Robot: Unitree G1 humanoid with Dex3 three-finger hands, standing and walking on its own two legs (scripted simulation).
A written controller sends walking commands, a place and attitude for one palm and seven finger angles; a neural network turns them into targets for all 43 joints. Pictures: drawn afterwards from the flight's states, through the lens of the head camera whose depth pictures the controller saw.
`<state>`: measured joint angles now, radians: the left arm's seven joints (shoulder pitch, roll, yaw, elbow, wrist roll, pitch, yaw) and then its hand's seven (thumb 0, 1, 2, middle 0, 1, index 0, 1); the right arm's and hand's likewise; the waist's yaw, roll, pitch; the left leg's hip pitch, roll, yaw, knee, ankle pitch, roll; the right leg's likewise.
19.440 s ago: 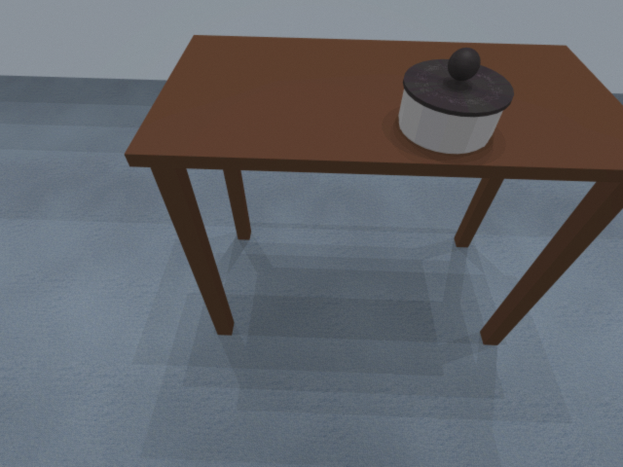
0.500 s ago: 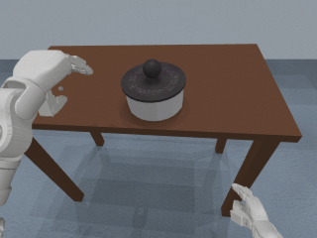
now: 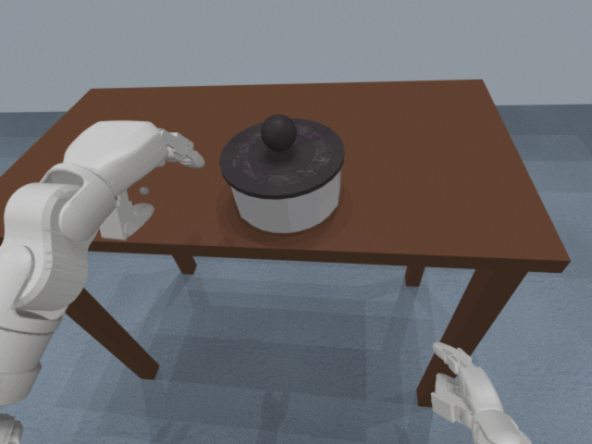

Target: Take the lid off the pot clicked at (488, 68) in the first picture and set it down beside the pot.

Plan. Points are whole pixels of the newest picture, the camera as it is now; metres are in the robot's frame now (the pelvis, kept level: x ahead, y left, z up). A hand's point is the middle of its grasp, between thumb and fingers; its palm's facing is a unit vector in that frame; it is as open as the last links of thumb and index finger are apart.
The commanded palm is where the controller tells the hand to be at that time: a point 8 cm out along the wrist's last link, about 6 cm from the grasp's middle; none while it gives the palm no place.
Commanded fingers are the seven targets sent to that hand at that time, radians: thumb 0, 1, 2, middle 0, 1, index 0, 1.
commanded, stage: move the open hand above the knob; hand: left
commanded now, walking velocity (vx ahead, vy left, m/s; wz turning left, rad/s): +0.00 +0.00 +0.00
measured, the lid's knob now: (278, 133) +0.50 +0.11 +0.17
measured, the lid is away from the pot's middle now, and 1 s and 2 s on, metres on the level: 0.00 0.00 0.00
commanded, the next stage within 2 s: none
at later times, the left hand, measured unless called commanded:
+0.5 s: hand (170, 139) +0.38 +0.20 +0.24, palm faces +0.00 -0.14 -0.99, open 10.0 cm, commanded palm +0.34 +0.19 +0.32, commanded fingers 0.00 -0.41 1.74 -0.88 -0.08 -0.88 -0.08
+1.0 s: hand (225, 104) +0.43 +0.15 +0.26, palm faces -0.02 -0.03 -1.00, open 10.0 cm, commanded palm +0.39 +0.15 +0.32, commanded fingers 0.00 -0.41 1.74 -0.88 -0.08 -0.88 -0.08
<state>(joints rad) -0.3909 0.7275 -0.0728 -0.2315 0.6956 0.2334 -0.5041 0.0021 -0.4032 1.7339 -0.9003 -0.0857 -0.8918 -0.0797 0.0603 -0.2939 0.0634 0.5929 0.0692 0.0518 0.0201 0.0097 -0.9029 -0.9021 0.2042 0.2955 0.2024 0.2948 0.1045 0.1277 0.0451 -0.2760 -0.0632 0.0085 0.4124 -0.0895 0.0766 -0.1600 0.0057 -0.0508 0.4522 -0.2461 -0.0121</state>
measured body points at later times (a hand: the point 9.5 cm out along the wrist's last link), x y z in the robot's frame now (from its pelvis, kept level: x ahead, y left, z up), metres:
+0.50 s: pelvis +0.02 -0.02 +0.00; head +0.02 -0.07 +0.45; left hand +0.37 +0.21 +0.30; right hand +0.23 -0.23 -0.10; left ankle +0.09 +0.07 -0.74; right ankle +0.00 -0.12 -0.74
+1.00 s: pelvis +0.02 -0.03 +0.00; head +0.03 -0.08 +0.45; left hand +0.42 +0.15 +0.31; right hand +0.24 -0.25 -0.10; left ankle +0.09 +0.07 -0.74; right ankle +0.00 -0.12 -0.74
